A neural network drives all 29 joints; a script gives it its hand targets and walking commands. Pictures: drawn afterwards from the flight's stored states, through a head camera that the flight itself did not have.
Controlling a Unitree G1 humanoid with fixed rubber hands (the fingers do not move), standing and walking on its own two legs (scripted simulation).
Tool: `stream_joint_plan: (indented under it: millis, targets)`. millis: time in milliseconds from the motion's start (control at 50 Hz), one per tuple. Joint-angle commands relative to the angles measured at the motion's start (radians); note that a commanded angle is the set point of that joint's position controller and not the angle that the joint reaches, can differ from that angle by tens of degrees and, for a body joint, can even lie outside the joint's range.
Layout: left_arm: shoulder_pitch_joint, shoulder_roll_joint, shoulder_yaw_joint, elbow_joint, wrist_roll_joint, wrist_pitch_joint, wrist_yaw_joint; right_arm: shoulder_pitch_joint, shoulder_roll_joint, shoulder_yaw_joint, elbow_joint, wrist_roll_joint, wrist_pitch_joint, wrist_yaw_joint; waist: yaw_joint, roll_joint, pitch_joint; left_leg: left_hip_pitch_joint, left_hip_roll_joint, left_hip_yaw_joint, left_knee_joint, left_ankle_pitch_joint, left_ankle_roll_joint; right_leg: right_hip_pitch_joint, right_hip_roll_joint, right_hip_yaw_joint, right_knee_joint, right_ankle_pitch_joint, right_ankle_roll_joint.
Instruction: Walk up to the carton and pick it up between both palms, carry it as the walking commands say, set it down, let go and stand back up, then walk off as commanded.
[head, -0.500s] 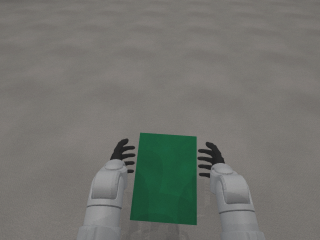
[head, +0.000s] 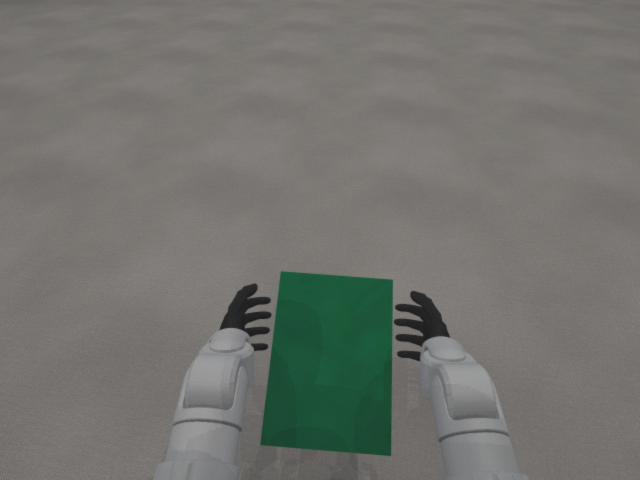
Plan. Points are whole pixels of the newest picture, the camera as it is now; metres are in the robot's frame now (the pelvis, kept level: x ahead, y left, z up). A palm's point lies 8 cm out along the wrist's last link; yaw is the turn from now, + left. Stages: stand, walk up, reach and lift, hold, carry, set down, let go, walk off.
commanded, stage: carry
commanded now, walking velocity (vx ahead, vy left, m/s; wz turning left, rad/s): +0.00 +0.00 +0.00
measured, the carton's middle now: (329, 360) +0.33 +0.00 -0.07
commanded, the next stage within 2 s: none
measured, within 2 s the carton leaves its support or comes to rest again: neither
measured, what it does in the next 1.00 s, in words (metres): steps to the left: right foot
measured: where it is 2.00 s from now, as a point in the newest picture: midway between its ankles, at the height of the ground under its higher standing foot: outside the picture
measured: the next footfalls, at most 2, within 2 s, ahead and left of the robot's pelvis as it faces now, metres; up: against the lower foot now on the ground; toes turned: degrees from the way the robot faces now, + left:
right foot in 0.92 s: -0.02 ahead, +0.00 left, +0.00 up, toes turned -9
left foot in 1.28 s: -0.03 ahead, +0.33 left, +0.00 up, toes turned +5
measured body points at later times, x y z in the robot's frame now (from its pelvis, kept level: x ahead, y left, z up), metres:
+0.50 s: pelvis -0.01 +0.05 -0.01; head -0.01 +0.04 +0.44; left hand +0.30 +0.17 +0.08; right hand +0.30 -0.08 +0.08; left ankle +0.03 +0.14 -0.73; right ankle -0.01 -0.08 -0.73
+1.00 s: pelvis -0.05 +0.10 +0.00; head -0.01 +0.07 +0.45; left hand +0.28 +0.22 +0.08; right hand +0.28 -0.02 +0.07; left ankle -0.02 +0.20 -0.70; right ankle -0.06 +0.01 -0.74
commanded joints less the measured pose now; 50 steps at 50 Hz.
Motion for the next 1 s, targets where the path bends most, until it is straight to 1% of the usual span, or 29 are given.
stream_joint_plan:
  millis: [0,40,60,80,100,180,220,300,340,400,460,500,540,560,580,640,660,680,700,720,760,800,840,880,900,920,940,960,980]
  targets:
    - [-0.331,-0.851,-0.405,-0.077,-0.21,-0.05,-0.19,-0.355,0.846,0.417,-0.096,0.208,-0.06,0.193,0.0,-0.014,-0.22,0.104,0.088,-0.069,-0.028,0.172,0.049,0.065,-0.156,0.133,-0.097,0.232,0.003]
    - [-0.37,-0.902,-0.53,-0.282,-0.313,0.005,-0.182,-0.402,0.896,0.546,-0.302,0.321,-0.004,0.185,0.003,-0.007,-0.229,0.106,0.076,-0.06,-0.01,0.168,0.036,0.067,-0.196,0.161,-0.101,0.282,0.008]
    - [-0.352,-0.911,-0.554,-0.308,-0.33,0.048,-0.179,-0.393,0.905,0.568,-0.333,0.341,0.04,0.183,0.005,-0.015,-0.237,0.11,0.07,-0.053,0.001,0.158,0.031,0.066,-0.218,0.178,-0.106,0.302,0.006]
    - [-0.363,-0.94,-0.645,-0.441,-0.4,0.111,-0.177,-0.413,0.936,0.655,-0.471,0.415,0.103,0.181,0.007,-0.029,-0.242,0.107,0.068,-0.046,0.014,0.15,0.025,0.066,-0.245,0.196,-0.111,0.324,0.002]
    - [-0.347,-0.956,-0.687,-0.476,-0.432,0.179,-0.176,-0.408,0.956,0.692,-0.513,0.449,0.174,0.179,0.01,-0.047,-0.245,0.097,0.066,-0.039,0.025,0.14,0.021,0.068,-0.269,0.212,-0.112,0.344,-0.002]
    - [-0.31,-0.937,-0.661,-0.431,-0.45,0.333,-0.193,-0.367,0.955,0.663,-0.455,0.459,0.336,0.194,0.013,-0.126,-0.224,0.029,0.053,-0.007,0.052,0.096,0.011,0.073,-0.327,0.244,-0.084,0.459,-0.012]
    - [-0.361,-0.955,-0.656,-0.441,-0.467,0.368,-0.202,-0.402,0.981,0.659,-0.455,0.472,0.371,0.203,0.012,-0.145,-0.205,0.014,0.042,0.003,0.044,0.064,0.012,0.051,-0.331,0.24,-0.074,0.424,-0.009]
    - [-0.437,-0.995,-0.643,-0.439,-0.483,0.423,-0.204,-0.47,1.027,0.636,-0.441,0.49,0.422,0.211,0.012,-0.101,-0.207,0.045,0.048,-0.012,0.044,0.153,0.032,-0.024,-0.3,0.207,-0.028,0.213,0.009]
    - [-0.465,-1.022,-0.638,-0.424,-0.487,0.442,-0.202,-0.487,1.045,0.619,-0.418,0.492,0.439,0.215,0.012,-0.023,-0.225,0.082,0.089,-0.061,0.021,0.271,0.055,-0.067,-0.254,0.152,0.039,0.119,0.027]
    - [-0.526,-1.064,-0.626,-0.398,-0.494,0.461,-0.203,-0.509,1.066,0.596,-0.375,0.48,0.455,0.22,0.012,0.126,-0.229,0.107,0.179,-0.174,-0.102,0.308,0.113,-0.107,-0.137,0.019,0.166,-0.041,0.059]
    - [-0.585,-1.097,-0.616,-0.37,-0.512,0.464,-0.208,-0.553,1.084,0.58,-0.364,0.474,0.462,0.218,0.011,0.088,-0.227,0.057,0.151,-0.139,-0.097,0.274,0.116,-0.026,-0.12,-0.011,0.097,-0.013,0.063]
    - [-0.594,-1.114,-0.601,-0.344,-0.511,0.464,-0.207,-0.581,1.094,0.57,-0.357,0.473,0.467,0.215,0.013,-0.011,-0.246,-0.011,0.1,-0.068,-0.008,0.227,0.074,0.06,-0.204,0.096,0.011,0.059,0.031]
    - [-0.59,-1.115,-0.581,-0.319,-0.505,0.464,-0.208,-0.6,1.109,0.558,-0.343,0.479,0.472,0.216,0.014,-0.206,-0.234,-0.124,0.014,-0.006,0.172,0.056,0.025,0.098,-0.424,0.369,-0.116,0.199,-0.056]
    - [-0.607,-1.123,-0.577,-0.317,-0.505,0.464,-0.21,-0.621,1.12,0.556,-0.336,0.482,0.473,0.218,0.015,-0.272,-0.23,-0.151,-0.003,-0.007,0.264,-0.175,0.02,0.093,-0.493,0.423,-0.128,0.336,-0.098]
    - [-0.645,-1.126,-0.583,-0.329,-0.509,0.464,-0.209,-0.65,1.13,0.557,-0.331,0.49,0.47,0.221,0.011,-0.249,-0.228,-0.151,0.016,-0.04,0.251,-0.228,0.029,0.088,-0.499,0.398,-0.109,0.427,-0.1]
    - [-0.688,-1.127,-0.558,-0.313,-0.492,0.47,-0.202,-0.676,1.145,0.535,-0.275,0.495,0.473,0.221,-0.007,-0.149,-0.264,0.038,-0.035,0.047,-0.019,-0.06,0.035,0.028,-0.327,0.169,0.045,0.388,-0.006]
    - [-0.675,-1.125,-0.543,-0.296,-0.484,0.471,-0.198,-0.69,1.14,0.529,-0.267,0.501,0.473,0.224,-0.009,-0.069,-0.29,0.153,0.012,0.0,-0.096,0.03,0.045,-0.04,-0.263,0.102,0.126,0.276,0.025]
    - [-0.67,-1.125,-0.531,-0.285,-0.475,0.473,-0.197,-0.667,1.133,0.508,-0.232,0.495,0.473,0.229,-0.01,0.152,-0.293,0.235,0.184,-0.212,-0.163,0.238,0.101,-0.195,-0.152,0.005,0.25,-0.085,0.067]
    - [-0.722,-1.128,-0.532,-0.287,-0.481,0.47,-0.199,-0.687,1.141,0.504,-0.219,0.495,0.47,0.231,-0.012,0.263,-0.303,0.267,0.268,-0.298,-0.157,0.402,0.189,-0.269,-0.068,-0.037,0.386,-0.354,0.071]
    - [-0.722,-1.149,-0.524,-0.265,-0.478,0.463,-0.199,-0.7,1.152,0.504,-0.224,0.496,0.472,0.233,-0.005,0.185,-0.304,0.29,0.266,-0.287,-0.145,0.456,0.218,-0.283,-0.064,0.009,0.472,-0.375,0.057]
    - [-0.752,-1.173,-0.531,-0.27,-0.503,0.455,-0.202,-0.696,1.166,0.498,-0.221,0.476,0.465,0.229,-0.001,0.092,-0.313,0.28,0.215,-0.176,-0.107,0.456,0.207,-0.259,-0.08,0.022,0.438,-0.233,0.054]
    - [-0.782,-1.174,-0.538,-0.293,-0.521,0.451,-0.199,-0.715,1.159,0.487,-0.248,0.475,0.459,0.221,-0.001,0.117,-0.327,0.259,0.171,-0.092,-0.07,0.51,0.19,-0.165,-0.06,-0.003,0.322,-0.148,0.049]
    - [-0.765,-1.165,-0.526,-0.268,-0.514,0.455,-0.199,-0.691,1.15,0.478,-0.225,0.461,0.46,0.216,-0.005,0.164,-0.34,0.276,0.182,-0.104,-0.067,0.525,0.208,-0.112,-0.057,-0.016,0.197,-0.149,0.044]
    - [-0.739,-1.17,-0.517,-0.237,-0.509,0.459,-0.206,-0.659,1.146,0.478,-0.192,0.439,0.461,0.213,0.009,0.124,-0.337,0.216,0.165,-0.075,-0.033,0.509,0.182,0.034,-0.107,-0.014,-0.078,0.075,0.055]
    - [-0.733,-1.174,-0.514,-0.23,-0.51,0.458,-0.212,-0.658,1.161,0.489,-0.181,0.437,0.457,0.212,0.019,0.045,-0.349,0.091,0.134,-0.061,0.022,0.417,0.134,0.19,-0.208,0.091,-0.156,0.155,0.05]
    - [-0.703,-1.168,-0.5,-0.2,-0.498,0.457,-0.217,-0.647,1.166,0.493,-0.178,0.431,0.457,0.21,0.027,-0.199,-0.341,-0.162,0.047,0.0,0.182,0.079,0.066,0.362,-0.471,0.396,-0.145,0.55,-0.038]
    - [-0.698,-1.163,-0.487,-0.185,-0.495,0.449,-0.225,-0.7,1.17,0.51,-0.215,0.447,0.454,0.21,0.032,-0.37,-0.287,-0.317,-0.029,0.01,0.377,-0.33,0.039,0.337,-0.602,0.527,-0.169,0.784,-0.164]
    - [-0.775,-1.175,-0.532,-0.258,-0.531,0.441,-0.228,-0.765,1.185,0.534,-0.253,0.473,0.438,0.209,0.033,-0.216,-0.268,-0.299,-0.032,-0.11,0.521,-0.323,0.034,0.296,-0.553,0.438,-0.142,0.784,-0.166]
    - [-0.779,-1.169,-0.517,-0.267,-0.52,0.442,-0.228,-0.772,1.186,0.533,-0.253,0.482,0.436,0.207,0.035,-0.109,-0.269,-0.291,-0.043,-0.136,0.573,-0.254,0.023,0.286,-0.483,0.342,-0.128,0.703,-0.123]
